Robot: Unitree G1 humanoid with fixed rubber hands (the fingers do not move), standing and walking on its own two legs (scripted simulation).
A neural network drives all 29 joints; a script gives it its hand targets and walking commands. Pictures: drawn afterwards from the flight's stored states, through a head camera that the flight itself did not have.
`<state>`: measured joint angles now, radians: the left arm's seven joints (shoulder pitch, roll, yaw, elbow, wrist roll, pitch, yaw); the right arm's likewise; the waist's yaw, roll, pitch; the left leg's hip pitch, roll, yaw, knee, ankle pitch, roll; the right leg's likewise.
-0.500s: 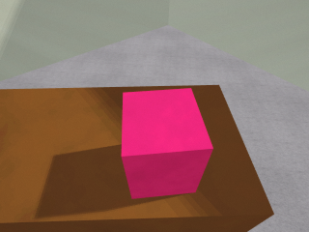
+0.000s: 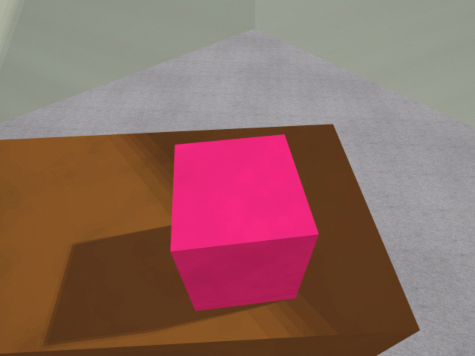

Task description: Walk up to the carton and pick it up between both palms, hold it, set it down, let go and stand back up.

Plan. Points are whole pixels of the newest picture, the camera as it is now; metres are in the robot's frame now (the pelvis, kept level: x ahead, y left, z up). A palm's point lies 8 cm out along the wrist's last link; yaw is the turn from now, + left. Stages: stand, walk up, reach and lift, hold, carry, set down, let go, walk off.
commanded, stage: walk up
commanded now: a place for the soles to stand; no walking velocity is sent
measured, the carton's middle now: (238, 225) +0.37 +0.01 +0.00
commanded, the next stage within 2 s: reach and lift in 0.38 s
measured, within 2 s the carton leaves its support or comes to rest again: neither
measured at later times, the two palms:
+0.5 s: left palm out of the picture +0.11 +0.30 -0.12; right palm out of the picture +0.09 -0.30 -0.12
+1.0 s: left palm out of the picture +0.12 +0.25 -0.09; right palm out of the picture +0.10 -0.27 -0.08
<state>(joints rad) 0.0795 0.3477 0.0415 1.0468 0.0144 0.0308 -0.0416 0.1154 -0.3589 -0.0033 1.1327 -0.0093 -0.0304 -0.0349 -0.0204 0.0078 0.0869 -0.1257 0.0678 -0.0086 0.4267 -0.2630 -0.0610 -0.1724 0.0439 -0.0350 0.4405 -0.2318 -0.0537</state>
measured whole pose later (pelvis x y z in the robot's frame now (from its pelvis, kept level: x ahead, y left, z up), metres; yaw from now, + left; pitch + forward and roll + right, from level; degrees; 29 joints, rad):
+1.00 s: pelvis -0.03 +0.01 -0.01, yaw -1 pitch -6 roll +1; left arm 0.21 0.24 0.02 0.38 0.02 0.42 0.05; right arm 0.19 -0.28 -0.09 0.75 0.00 -0.11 0.09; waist 0.00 -0.06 0.08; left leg -0.13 0.05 0.02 0.51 -0.27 -0.05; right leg -0.19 0.02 -0.02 0.55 -0.25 -0.04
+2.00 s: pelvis -0.01 +0.01 +0.00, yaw +1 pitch -4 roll +1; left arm 0.38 0.13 -0.09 0.24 -0.08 -0.06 0.15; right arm 0.35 -0.20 -0.02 0.35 0.18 -0.19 0.11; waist 0.01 -0.03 0.03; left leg -0.08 0.04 0.00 0.37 -0.22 -0.04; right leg -0.11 0.04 0.01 0.41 -0.23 -0.04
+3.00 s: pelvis +0.00 +0.02 +0.01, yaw -1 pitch -1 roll +0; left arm 0.05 0.12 0.00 -0.14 -0.16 0.39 0.16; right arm 0.05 -0.35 -0.03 0.08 0.33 0.10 0.00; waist 0.02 0.02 0.07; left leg -0.08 0.04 0.04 0.30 -0.19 -0.03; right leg -0.12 0.04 0.06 0.31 -0.17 -0.02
